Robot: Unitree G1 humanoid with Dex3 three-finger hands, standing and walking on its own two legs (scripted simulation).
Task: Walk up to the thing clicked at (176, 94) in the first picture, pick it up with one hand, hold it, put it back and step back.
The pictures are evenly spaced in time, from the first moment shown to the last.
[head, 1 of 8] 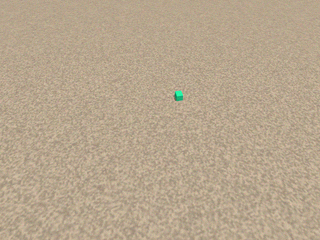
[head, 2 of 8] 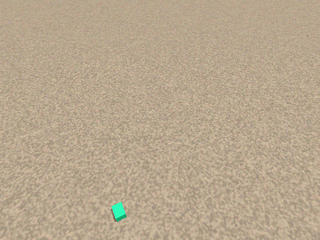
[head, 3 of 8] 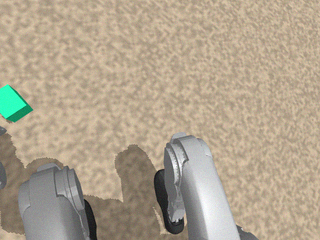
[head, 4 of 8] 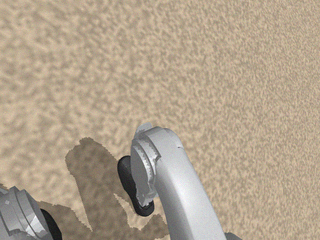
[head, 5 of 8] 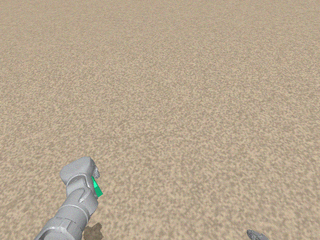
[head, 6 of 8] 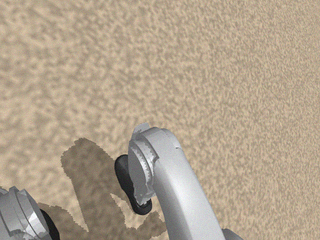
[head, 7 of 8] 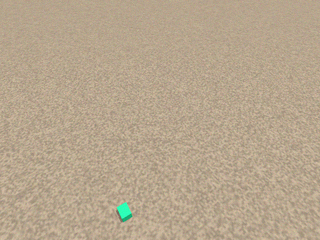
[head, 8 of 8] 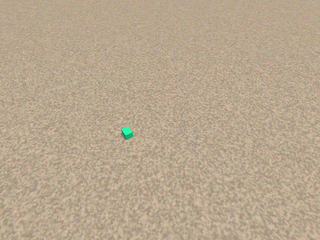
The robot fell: no
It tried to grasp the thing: yes
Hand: left
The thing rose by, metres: 0.69
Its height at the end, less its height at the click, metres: +0.00
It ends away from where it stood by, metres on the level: 0.01
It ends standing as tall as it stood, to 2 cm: yes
